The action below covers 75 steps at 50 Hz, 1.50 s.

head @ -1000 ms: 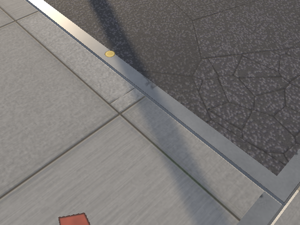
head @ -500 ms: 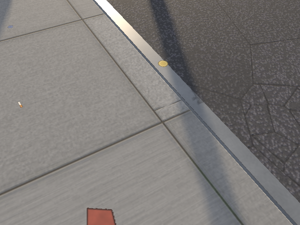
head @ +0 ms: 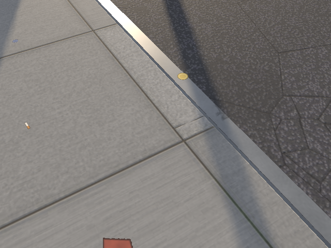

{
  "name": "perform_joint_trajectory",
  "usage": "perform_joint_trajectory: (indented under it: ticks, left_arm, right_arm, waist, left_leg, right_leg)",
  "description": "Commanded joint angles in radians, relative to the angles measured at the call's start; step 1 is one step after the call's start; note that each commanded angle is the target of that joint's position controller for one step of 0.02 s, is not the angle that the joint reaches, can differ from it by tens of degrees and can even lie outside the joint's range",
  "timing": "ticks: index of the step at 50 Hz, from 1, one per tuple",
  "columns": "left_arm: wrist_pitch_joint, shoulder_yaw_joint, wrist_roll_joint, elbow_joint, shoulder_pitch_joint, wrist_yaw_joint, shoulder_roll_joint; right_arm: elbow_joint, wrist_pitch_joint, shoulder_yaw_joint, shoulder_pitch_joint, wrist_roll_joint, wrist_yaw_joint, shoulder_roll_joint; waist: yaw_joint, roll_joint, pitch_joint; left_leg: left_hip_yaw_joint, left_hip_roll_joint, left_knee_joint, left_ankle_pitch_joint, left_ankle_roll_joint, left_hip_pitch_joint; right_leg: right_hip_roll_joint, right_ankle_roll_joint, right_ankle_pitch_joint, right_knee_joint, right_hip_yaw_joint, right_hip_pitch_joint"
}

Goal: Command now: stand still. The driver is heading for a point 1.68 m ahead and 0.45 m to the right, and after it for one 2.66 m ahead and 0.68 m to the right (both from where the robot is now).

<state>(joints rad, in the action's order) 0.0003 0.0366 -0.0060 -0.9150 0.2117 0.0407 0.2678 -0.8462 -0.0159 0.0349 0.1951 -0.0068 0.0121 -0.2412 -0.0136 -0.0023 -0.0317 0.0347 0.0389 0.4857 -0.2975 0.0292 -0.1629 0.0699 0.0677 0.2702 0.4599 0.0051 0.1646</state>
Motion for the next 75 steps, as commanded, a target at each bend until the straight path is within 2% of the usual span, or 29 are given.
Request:
perform_joint_trajectory:
  ticks: [1,20,42,43,44,46,47,48,49,50,51,52,53,54,55,56,57,58,59,60,61,62,64,67,69,71,73,74,75]
  left_arm:
    - [-0.008,0.024,0.001,0.016,0.011,0.006,0.116]
    - [-0.005,0.013,0.004,-0.118,0.047,0.013,0.080]
    - [-0.004,-0.002,0.006,-0.186,0.113,0.016,0.036]
    - [-0.003,-0.005,0.006,-0.197,0.132,0.017,0.023]
    - [-0.001,-0.004,0.012,-0.200,0.136,0.019,0.020]
    - [-0.007,-0.002,0.017,-0.180,0.112,0.021,0.023]
    - [-0.018,-0.004,0.016,-0.164,0.091,0.018,0.010]
    - [-0.034,-0.010,0.017,-0.152,0.080,0.010,-0.015]
    - [-0.051,-0.013,0.020,-0.141,0.070,-0.001,-0.027]
    - [-0.067,-0.010,0.028,-0.133,0.070,-0.012,-0.020]
    - [-0.079,-0.009,0.036,-0.130,0.084,-0.021,-0.020]
    - [-0.090,-0.008,0.040,-0.140,0.131,-0.028,-0.023]
    - [-0.096,-0.001,0.037,-0.177,0.222,-0.030,-0.020]
    - [-0.095,0.013,0.023,-0.215,0.308,-0.030,0.012]
    - [-0.095,0.038,0.021,-0.236,0.443,-0.028,0.100]
    - [-0.107,0.048,0.012,-0.235,0.497,-0.044,0.178]
    - [-0.121,0.027,0.006,-0.210,0.400,-0.044,0.112]
    - [-0.128,0.015,0.011,-0.182,0.332,-0.046,0.064]
    - [-0.129,0.010,0.014,-0.166,0.289,-0.052,0.057]
    - [-0.124,0.004,0.014,-0.158,0.276,-0.056,0.041]
    - [-0.116,-0.006,0.010,-0.161,0.294,-0.055,0.008]
    - [-0.108,-0.010,0.005,-0.167,0.325,-0.050,0.000]
    - [-0.097,-0.010,0.001,-0.164,0.354,-0.037,0.018]
    - [-0.089,-0.006,-0.002,-0.142,0.341,-0.021,0.058]
    - [-0.085,-0.002,-0.001,-0.144,0.352,-0.015,0.076]
    - [-0.081,0.003,0.006,-0.155,0.362,-0.013,0.083]
    - [-0.078,0.010,0.007,-0.150,0.327,-0.011,0.095]
    - [-0.074,0.014,0.007,-0.142,0.299,-0.009,0.099]
    - [-0.068,0.014,0.007,-0.131,0.266,-0.011,0.099]
  right_arm:
    - [0.026,0.012,0.025,-0.007,0.001,0.006,-0.111]
    - [-0.118,0.011,0.011,0.030,0.006,0.019,-0.100]
    - [-0.194,0.011,-0.005,0.082,0.009,0.024,-0.071]
    - [-0.204,0.010,-0.007,0.099,0.009,0.025,-0.063]
    - [-0.206,0.007,-0.002,0.105,0.015,0.028,-0.075]
    - [-0.197,0.009,0.011,0.115,0.025,0.031,-0.113]
    - [-0.195,0.017,0.018,0.138,0.029,0.029,-0.130]
    - [-0.200,0.028,0.028,0.173,0.033,0.025,-0.156]
    - [-0.203,0.038,0.037,0.191,0.037,0.023,-0.175]
    - [-0.192,0.047,0.037,0.170,0.035,0.023,-0.169]
    - [-0.175,0.055,0.035,0.130,0.036,0.020,-0.157]
    - [-0.154,0.058,0.032,0.070,0.046,0.018,-0.148]
    - [-0.131,0.057,0.029,0.002,0.053,0.015,-0.138]
    - [-0.116,0.060,0.022,-0.022,0.048,0.013,-0.107]
    - [-0.098,0.071,0.003,-0.030,0.033,0.008,-0.039]
    - [-0.063,0.091,0.008,-0.036,0.041,0.011,-0.044]
    - [-0.069,0.104,0.014,-0.028,0.056,0.007,-0.073]
    - [-0.083,0.114,0.013,-0.006,0.060,-0.003,-0.071]
    - [-0.095,0.122,0.018,0.002,0.051,-0.008,-0.074]
    - [-0.092,0.127,0.029,-0.022,0.040,-0.011,-0.096]
    - [-0.090,0.127,0.034,-0.040,0.034,-0.018,-0.099]
    - [-0.089,0.124,0.033,-0.047,0.033,-0.025,-0.078]
    - [-0.067,0.114,0.024,-0.105,0.032,-0.034,-0.038]
    - [-0.002,0.111,0.004,-0.264,0.033,-0.038,-0.005]
    - [0.019,0.111,0.000,-0.318,0.033,-0.043,-0.012]
    - [0.037,0.112,0.000,-0.336,0.036,-0.050,-0.026]
    - [0.032,0.114,0.016,-0.272,0.033,-0.051,-0.073]
    - [0.002,0.117,0.030,-0.176,0.028,-0.048,-0.104]
    - [-0.046,0.119,0.048,-0.035,0.024,-0.043,-0.136]
  waist:
    - [-0.002,0.014,0.031]
    - [0.002,0.006,-0.004]
    - [0.006,0.002,-0.024]
    - [0.006,0.008,0.000]
    - [0.010,0.019,-0.012]
    - [0.023,0.062,-0.088]
    - [0.036,0.101,-0.121]
    - [0.048,0.162,-0.127]
    - [0.053,0.201,-0.134]
    - [0.038,0.197,-0.144]
    - [0.013,0.188,-0.151]
    - [-0.029,0.174,-0.149]
    - [-0.082,0.134,-0.137]
    - [-0.103,0.041,-0.101]
    - [-0.133,-0.205,-0.024]
    - [-0.127,-0.326,-0.022]
    - [-0.071,-0.179,-0.094]
    - [-0.044,-0.116,-0.128]
    - [-0.028,-0.087,-0.118]
    - [-0.026,-0.078,-0.118]
    - [-0.031,-0.088,-0.099]
    - [-0.034,-0.105,-0.079]
    - [-0.042,-0.093,-0.074]
    - [-0.063,-0.080,-0.111]
    - [-0.067,-0.096,-0.130]
    - [-0.053,-0.113,-0.121]
    - [0.005,-0.141,-0.055]
    - [0.057,-0.156,0.007]
    - [0.129,-0.143,0.088]
  left_leg:
    - [0.067,-0.075,-0.084,0.302,0.022,-0.012]
    - [0.036,-0.055,-0.098,0.225,0.006,-0.028]
    - [0.017,-0.047,-0.103,0.188,-0.002,-0.049]
    - [0.010,-0.038,-0.111,0.081,0.001,-0.040]
    - [0.012,-0.030,-0.117,-0.111,0.016,-0.057]
    - [0.091,-0.077,-0.165,-0.453,0.067,-0.132]
    - [0.177,-0.137,-0.209,-0.534,0.100,-0.136]
    - [0.295,-0.216,-0.265,-0.583,0.145,-0.113]
    - [0.407,-0.290,-0.310,-0.589,0.192,-0.131]
    - [0.455,-0.325,-0.327,-0.559,0.215,-0.148]
    - [0.443,-0.329,-0.318,-0.513,0.210,-0.157]
    - [0.377,-0.301,-0.285,-0.451,0.180,-0.193]
    - [0.264,-0.228,-0.221,-0.362,0.135,-0.274]
    - [0.145,-0.140,-0.056,-0.218,0.088,-0.347]
    - [-0.036,-0.023,0.300,-0.131,0.016,-0.468]
    - [-0.018,0.025,0.524,-0.264,0.010,-0.617]
    - [0.050,-0.048,0.673,-0.214,0.028,-0.681]
    - [0.057,-0.088,0.710,-0.103,0.046,-0.713]
    - [0.038,-0.115,0.687,-0.015,0.054,-0.708]
    - [0.025,-0.135,0.640,0.047,0.054,-0.704]
    - [0.003,-0.145,0.603,0.085,0.048,-0.669]
    - [-0.021,-0.142,0.576,0.111,0.037,-0.648]
    - [-0.053,-0.135,0.492,0.157,0.011,-0.640]
    - [-0.089,-0.100,0.254,0.261,-0.012,-0.553]
    - [-0.123,-0.063,0.149,0.304,-0.012,-0.458]
    - [-0.114,-0.047,0.091,0.333,0.006,-0.389]
    - [-0.095,-0.019,0.059,0.341,0.042,-0.284]
    - [-0.095,0.006,0.053,0.342,0.061,-0.187]
    - [-0.099,0.018,0.005,0.411,0.088,-0.034]
  right_leg:
    - [0.000,-0.009,-0.190,-0.041,0.001,-0.017]
    - [-0.018,-0.020,-0.153,-0.058,0.014,0.004]
    - [-0.030,-0.030,-0.130,-0.057,0.016,0.027]
    - [-0.044,-0.033,-0.043,-0.051,0.033,0.019]
    - [-0.070,-0.041,0.092,-0.017,0.059,0.040]
    - [-0.092,-0.067,0.304,0.065,0.078,0.145]
    - [-0.094,-0.075,0.300,0.126,0.082,0.209]
    - [-0.097,-0.079,0.238,0.219,0.089,0.255]
    - [-0.072,-0.095,0.195,0.305,0.058,0.263]
    - [-0.047,-0.117,0.201,0.344,0.026,0.273]
    - [-0.032,-0.141,0.232,0.309,0.011,0.260]
    - [-0.027,-0.166,0.211,0.175,0.016,0.171]
    - [-0.054,-0.174,0.114,0.005,0.045,-0.010]
    - [-0.042,-0.160,0.043,-0.044,-0.014,-0.160]
    - [0.153,-0.215,0.169,-0.197,-0.324,-0.301]
    - [0.328,-0.332,0.282,-0.322,-0.698,-0.312]
    - [0.344,-0.343,0.296,-0.322,-0.692,-0.262]
    - [0.295,-0.307,0.247,-0.315,-0.563,-0.247]
    - [0.244,-0.270,0.156,-0.319,-0.449,-0.248]
    - [0.212,-0.240,0.008,-0.321,-0.355,-0.256]
    - [0.172,-0.218,-0.137,-0.316,-0.266,-0.258]
    - [0.150,-0.212,-0.252,-0.309,-0.210,-0.263]
    - [0.135,-0.223,-0.368,-0.314,-0.148,-0.250]
    - [0.113,-0.225,-0.364,-0.357,-0.092,-0.147]
    - [0.105,-0.219,-0.488,-0.349,-0.055,-0.100]
    - [0.119,-0.207,-0.623,-0.301,-0.034,-0.119]
    - [0.133,-0.178,-0.819,-0.206,-0.028,-0.175]
    - [0.130,-0.160,-0.922,-0.115,-0.028,-0.201]
    - [0.100,-0.134,-0.962,0.036,-0.011,-0.200]
